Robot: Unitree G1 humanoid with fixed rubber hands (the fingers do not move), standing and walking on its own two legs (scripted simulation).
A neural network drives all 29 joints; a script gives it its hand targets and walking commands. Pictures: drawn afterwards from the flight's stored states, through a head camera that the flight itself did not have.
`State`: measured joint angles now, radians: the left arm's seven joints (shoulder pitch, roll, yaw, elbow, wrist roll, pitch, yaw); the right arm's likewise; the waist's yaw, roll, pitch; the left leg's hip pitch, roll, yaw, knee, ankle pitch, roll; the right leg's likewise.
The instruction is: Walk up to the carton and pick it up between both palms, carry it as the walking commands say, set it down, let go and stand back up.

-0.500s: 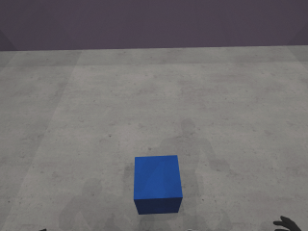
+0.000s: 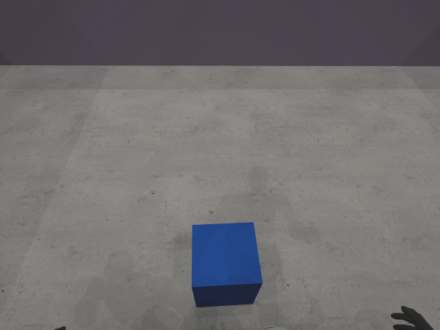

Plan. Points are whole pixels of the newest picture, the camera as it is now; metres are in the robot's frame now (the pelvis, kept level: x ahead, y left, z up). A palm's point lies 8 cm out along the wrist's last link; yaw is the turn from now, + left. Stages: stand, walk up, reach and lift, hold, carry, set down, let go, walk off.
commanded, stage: walk up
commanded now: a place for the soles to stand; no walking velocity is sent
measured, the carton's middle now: (223, 266) +0.44 -0.01 -0.59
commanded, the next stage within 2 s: reach and lift in 0.56 s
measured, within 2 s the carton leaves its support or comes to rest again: neither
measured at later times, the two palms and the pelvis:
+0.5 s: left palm out of the picture +0.10 +0.32 -0.10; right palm out of the picture +0.10 -0.35 -0.07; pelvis +0.00 -0.01 +0.00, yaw -2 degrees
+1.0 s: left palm (71, 329) +0.16 +0.28 -0.09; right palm (400, 319) +0.17 -0.33 -0.11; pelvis -0.02 -0.03 -0.01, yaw +1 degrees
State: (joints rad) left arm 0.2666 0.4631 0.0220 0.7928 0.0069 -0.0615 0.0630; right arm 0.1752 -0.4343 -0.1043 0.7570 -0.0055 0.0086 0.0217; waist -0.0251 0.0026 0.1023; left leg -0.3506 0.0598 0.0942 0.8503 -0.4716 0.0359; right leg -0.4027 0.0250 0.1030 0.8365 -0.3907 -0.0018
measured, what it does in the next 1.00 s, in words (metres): stands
